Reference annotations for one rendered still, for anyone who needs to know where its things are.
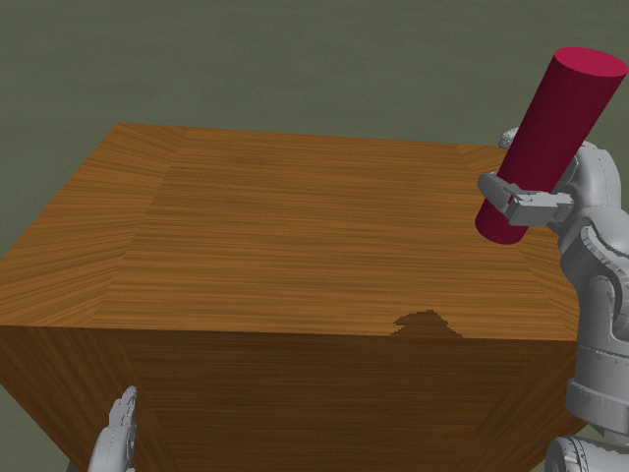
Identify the right robot hand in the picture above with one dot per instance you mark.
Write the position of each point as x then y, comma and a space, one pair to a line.
591, 179

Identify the can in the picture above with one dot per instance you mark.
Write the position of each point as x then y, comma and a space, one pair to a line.
575, 89

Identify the right robot arm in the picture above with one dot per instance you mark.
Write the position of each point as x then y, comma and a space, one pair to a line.
595, 258

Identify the left robot hand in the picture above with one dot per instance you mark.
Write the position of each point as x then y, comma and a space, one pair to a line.
115, 446

